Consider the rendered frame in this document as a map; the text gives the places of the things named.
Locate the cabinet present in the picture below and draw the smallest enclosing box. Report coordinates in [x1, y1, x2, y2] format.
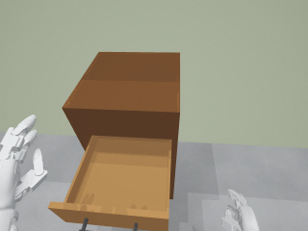
[62, 52, 180, 199]

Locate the drawer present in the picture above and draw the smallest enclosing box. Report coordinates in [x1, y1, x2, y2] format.
[47, 135, 172, 231]

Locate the handle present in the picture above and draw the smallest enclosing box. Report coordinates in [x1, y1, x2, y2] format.
[79, 218, 138, 231]

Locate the robot left forearm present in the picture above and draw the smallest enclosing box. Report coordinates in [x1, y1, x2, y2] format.
[0, 208, 19, 231]

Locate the robot right hand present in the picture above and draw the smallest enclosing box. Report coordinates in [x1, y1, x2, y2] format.
[221, 189, 260, 231]

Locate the robot left hand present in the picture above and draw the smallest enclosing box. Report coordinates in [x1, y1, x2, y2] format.
[0, 115, 48, 209]

